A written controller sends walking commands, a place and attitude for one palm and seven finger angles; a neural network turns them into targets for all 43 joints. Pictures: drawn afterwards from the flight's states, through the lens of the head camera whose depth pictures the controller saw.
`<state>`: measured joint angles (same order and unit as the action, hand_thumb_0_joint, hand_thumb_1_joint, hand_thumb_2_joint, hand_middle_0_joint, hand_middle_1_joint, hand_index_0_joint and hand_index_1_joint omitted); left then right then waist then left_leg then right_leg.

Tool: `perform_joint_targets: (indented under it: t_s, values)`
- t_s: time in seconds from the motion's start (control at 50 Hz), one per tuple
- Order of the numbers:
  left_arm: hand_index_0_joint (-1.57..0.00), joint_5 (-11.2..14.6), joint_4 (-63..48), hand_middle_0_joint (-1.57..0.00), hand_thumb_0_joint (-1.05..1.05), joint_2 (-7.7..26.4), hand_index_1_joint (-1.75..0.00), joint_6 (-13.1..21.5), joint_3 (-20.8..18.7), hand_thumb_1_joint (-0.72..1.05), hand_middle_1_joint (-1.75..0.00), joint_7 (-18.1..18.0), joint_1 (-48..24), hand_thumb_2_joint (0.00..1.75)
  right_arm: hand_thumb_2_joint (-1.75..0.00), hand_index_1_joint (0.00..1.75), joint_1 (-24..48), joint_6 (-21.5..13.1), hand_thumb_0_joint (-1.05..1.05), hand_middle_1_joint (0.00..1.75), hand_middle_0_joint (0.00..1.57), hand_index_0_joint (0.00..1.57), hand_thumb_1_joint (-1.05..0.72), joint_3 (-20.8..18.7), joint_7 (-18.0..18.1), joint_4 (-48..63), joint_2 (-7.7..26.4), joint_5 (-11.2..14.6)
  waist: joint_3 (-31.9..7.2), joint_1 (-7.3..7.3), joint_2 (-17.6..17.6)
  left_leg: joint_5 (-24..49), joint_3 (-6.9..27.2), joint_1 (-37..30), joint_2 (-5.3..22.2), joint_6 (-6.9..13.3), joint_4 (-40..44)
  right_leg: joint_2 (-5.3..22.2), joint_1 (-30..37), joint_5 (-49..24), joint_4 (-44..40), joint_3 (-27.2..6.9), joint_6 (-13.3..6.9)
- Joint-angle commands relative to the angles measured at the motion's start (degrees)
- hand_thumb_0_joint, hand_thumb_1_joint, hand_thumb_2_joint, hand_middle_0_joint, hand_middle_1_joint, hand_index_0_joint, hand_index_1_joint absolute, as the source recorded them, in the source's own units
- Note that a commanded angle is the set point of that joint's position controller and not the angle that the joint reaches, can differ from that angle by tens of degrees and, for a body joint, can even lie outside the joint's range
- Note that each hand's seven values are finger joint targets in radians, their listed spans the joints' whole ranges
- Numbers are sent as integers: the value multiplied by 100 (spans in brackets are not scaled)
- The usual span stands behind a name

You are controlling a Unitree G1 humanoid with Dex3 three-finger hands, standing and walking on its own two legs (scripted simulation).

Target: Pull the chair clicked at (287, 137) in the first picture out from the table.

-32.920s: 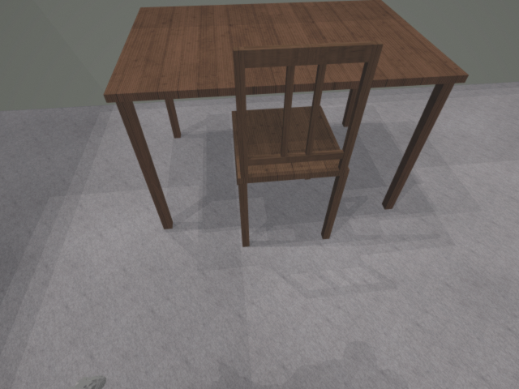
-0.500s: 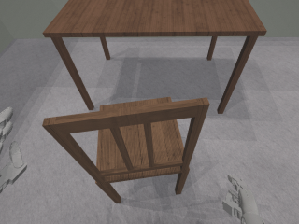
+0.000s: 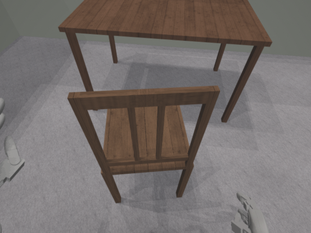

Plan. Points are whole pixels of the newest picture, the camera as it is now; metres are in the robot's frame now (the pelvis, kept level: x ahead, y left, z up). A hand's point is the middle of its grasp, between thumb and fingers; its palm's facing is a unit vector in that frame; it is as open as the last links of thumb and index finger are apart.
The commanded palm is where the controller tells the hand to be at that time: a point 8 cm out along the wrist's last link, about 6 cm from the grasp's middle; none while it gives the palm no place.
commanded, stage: step back with the hand held close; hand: left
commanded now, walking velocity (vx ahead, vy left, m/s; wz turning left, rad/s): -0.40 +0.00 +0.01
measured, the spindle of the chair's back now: (134, 137) +0.42 +0.10 -0.07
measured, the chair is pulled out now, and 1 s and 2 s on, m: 0.55 0.55 0.55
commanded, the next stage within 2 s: stop stepping back and stand still in 0.68 s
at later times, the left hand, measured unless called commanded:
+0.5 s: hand out of the picture +0.14 +0.27 +0.18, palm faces +0.49 -0.72 -0.49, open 7.4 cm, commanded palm +0.06 +0.31 +0.18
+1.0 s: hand out of the picture +0.04 +0.29 +0.18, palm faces +0.57 -0.75 -0.35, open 7.4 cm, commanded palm -0.04 +0.31 +0.18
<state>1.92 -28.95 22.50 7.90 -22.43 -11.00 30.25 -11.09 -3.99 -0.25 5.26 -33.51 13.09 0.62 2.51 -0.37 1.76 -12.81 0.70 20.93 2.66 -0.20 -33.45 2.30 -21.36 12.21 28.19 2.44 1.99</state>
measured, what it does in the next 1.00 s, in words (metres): walks backwards: left foot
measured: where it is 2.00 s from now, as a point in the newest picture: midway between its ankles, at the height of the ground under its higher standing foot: outside the picture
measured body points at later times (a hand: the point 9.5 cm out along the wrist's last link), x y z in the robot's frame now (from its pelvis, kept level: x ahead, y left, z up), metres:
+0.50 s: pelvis -0.06 +0.00 -0.01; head -0.03 +0.02 +0.43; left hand +0.11 +0.31 +0.21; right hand +0.13 -0.23 -0.09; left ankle +0.06 +0.13 -0.73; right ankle +0.09 -0.15 -0.72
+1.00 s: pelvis -0.15 +0.00 -0.01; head -0.18 +0.02 +0.44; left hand +0.00 +0.32 +0.20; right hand +0.03 -0.23 -0.06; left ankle -0.16 +0.09 -0.73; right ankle -0.05 -0.13 -0.65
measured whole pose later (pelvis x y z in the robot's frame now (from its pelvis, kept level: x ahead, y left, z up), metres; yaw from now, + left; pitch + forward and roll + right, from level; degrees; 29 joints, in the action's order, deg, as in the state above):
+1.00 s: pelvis -0.15 +0.00 -0.01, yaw +5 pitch -6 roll +0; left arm 1.8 -24.1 23.8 12.9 -26.7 -9.3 24.3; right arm -12.2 -9.1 -1.9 1.8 -35.5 9.6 0.3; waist 0.9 2.6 -3.8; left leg -22.4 -5.8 11.3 0.2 2.7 -39.3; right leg -1.5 -35.2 22.2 69.0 -4.2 2.9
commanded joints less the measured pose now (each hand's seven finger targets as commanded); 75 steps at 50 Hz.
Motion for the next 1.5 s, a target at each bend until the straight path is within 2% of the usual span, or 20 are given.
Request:
perform_joint_targets:
  t_s: [0.0,0.24,0.32,0.44,0.6,0.64,0.68,0.72,0.76,0.82,0.88,0.94,1.0,1.12,1.22,1.26,1.3,1.36,1.42,1.48]
  values:
    - [-20,25,-1584,-20,0,1227,-30,535,-974,90,-30,-123,65,90,-90,30,582,-387,0,30,20,20,-90,-298,33,1024,675,47,-814,-43,631,-1586,650,990,544,301,1323,103,1352,581,170,-306,-103]
    - [-20,-122,-1260,-20,0,1189,-30,870,-1088,90,-30,-133,-379,90,-90,30,385,-710,0,30,20,20,-90,-365,-8,787,708,-77,-213,21,0,-3129,618,1800,351,320,596,269,420,2440,-271,-1132,-313]
    - [-20,-69,-1451,-20,0,1326,-30,935,-1084,90,-30,-114,-500,90,-90,30,369,-702,0,30,20,20,-90,-375,-38,555,609,-112,-663,48,-442,-1663,440,400,118,182,147,469,-120,1350,-563,-1129,-388]
    - [-20,-38,-1558,-20,0,1215,-30,1015,-1294,90,-30,-86,-64,90,-90,30,565,-764,0,30,20,20,-90,-406,-48,665,643,-75,-856,7,991,-2417,1058,1759,1046,477,1453,-186,1194,954,1278,-338,-156]
    - [-20,55,-1601,-20,0,1477,-30,1130,-1456,90,-30,90,-111,90,-90,30,423,-905,0,30,20,20,-90,-472,-112,704,668,1,-576,14,879,-3184,273,2335,1186,487,851,-223,1113,1230,1759,-252,-214]
    - [-20,46,-1670,-20,0,1585,-30,1107,-1470,90,-30,95,-330,90,-90,30,476,-915,0,30,20,20,-90,-515,-131,738,646,-26,-393,-46,173,-3497,-413,2020,472,156,-433,149,-18,2661,736,-1143,-513]
    - [-20,23,-1623,-20,0,1857,-30,814,-1354,90,-30,28,-791,90,-90,30,536,-831,0,30,20,20,-90,-614,-181,489,508,-122,-363,-76,-1726,-2489,-593,224,-519,-271,-4267,1918,-2598,4927,-2437,-4002,-1275]
    - [-20,-59,-1457,-20,0,2037,-30,547,-1373,90,-30,91,-1462,90,-90,30,517,-608,0,30,20,20,-90,-580,-240,123,481,-334,-665,295,-1685,-1405,90,-236,-303,-322,-5650,1819,-2711,4571,-2528,-3166,-1013]
    - [-20,-6,-1173,-20,0,1743,-30,796,-1386,90,-30,217,-1366,90,-90,30,457,-616,0,30,20,20,-90,-195,-200,386,202,-277,-676,219,-1760,-1519,-411,-540,-363,-249,-3475,782,-2086,3451,-1796,-1610,-534]
    - [-20,101,-764,-20,0,1217,-30,813,-1121,90,-30,95,-858,90,-90,30,199,-597,0,30,20,20,-90,-343,-130,418,526,-28,-986,223,-1388,-1697,-447,-516,-281,50,299,588,-106,1941,-218,-1304,-355]
    - [-20,58,-1224,-20,0,1197,-30,972,-935,90,-30,-32,-1592,90,-90,30,79,-679,0,30,20,20,-90,-519,-31,457,643,-24,-828,403,1096,589,-83,-715,1085,600,1838,-397,151,1163,3469,-296,92]
    - [-20,9,-801,-20,0,1100,-30,827,-848,90,-30,118,-725,90,-90,30,560,-765,0,30,20,20,-90,-474,-400,593,506,10,378,314,1416,-1255,1689,1409,1952,1071,2089,-251,-818,997,5689,-1173,102]
    - [-20,-107,-1610,-20,0,1431,-30,978,-926,90,-30,145,-709,90,-90,30,443,-626,0,30,20,20,-90,-552,-498,575,663,89,591,120,258,-1368,939,835,1557,920,1678,-284,-1152,630,4950,-693,-43]
    - [-20,-38,-1672,-20,0,1625,-30,988,-1354,90,-30,163,-417,90,-90,30,44,-613,0,30,20,20,-90,-357,-361,582,509,12,-470,236,1653,-269,822,-872,1151,611,650,-228,-185,839,840,134,-280]
    - [-20,2,-712,-20,0,1563,-30,916,-1434,90,-30,188,-426,90,-90,30,-197,-582,0,30,20,20,-90,-418,-353,440,557,124,-938,323,48,-273,79,-524,456,420,-1382,39,1390,-1045,-1114,326,-445]
    - [-20,98,-530,-20,0,1357,-30,779,-1256,90,-30,131,308,90,-90,30,-252,-294,0,30,20,20,-90,-620,-449,641,681,263,-1485,148,-2122,-629,-279,577,-424,152,-2630,1010,2432,-3735,-380,-1384,-1232]
    - [-20,140,-663,-20,0,1282,-30,833,-1362,90,-30,129,788,90,-90,30,18,-159,0,30,20,20,-90,-575,-461,755,594,262,-722,73,-1415,-1231,307,482,-47,229,-2176,1436,1057,-2056,-376,-1727,-1406]
    - [-20,51,-1248,-20,0,1318,-30,954,-1227,90,-30,136,104,90,-90,30,276,-107,0,30,20,20,-90,-236,-392,752,443,145,-131,379,350,-637,-249,-166,-205,199,276,430,213,-224,812,-34,-751]
    - [-20,-36,-1604,-20,0,1469,-30,1078,-1226,90,-30,74,-455,90,-90,30,150,-462,0,30,20,20,-90,-453,-287,699,639,41,-446,241,1325,34,2135,-1157,1098,848,1379,-487,-875,1859,2892,-11,-279]
    - [-20,-53,-1813,-20,0,1712,-30,1010,-1395,90,-30,76,-311,90,-90,30,89,-676,0,30,20,20,-90,-377,-284,501,487,-31,-242,243,1315,-322,2552,-498,1320,1045,1629,-176,-743,1580,3210,-471,-266]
